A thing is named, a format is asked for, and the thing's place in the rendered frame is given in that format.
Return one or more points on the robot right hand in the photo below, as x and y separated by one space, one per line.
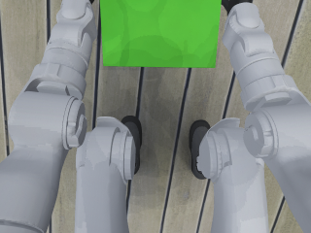
228 4

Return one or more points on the left robot forearm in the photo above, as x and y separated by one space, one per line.
67 55

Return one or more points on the right robot upper arm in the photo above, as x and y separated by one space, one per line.
281 137

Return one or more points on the right robot forearm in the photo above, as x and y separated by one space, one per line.
256 64

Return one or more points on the left robot upper arm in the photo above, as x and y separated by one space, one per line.
43 127

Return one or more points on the carton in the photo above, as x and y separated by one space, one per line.
160 33

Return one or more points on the robot right foot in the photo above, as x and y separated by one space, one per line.
197 131

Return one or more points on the robot foot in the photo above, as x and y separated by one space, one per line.
135 128
197 131

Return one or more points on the robot left foot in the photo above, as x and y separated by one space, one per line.
135 128

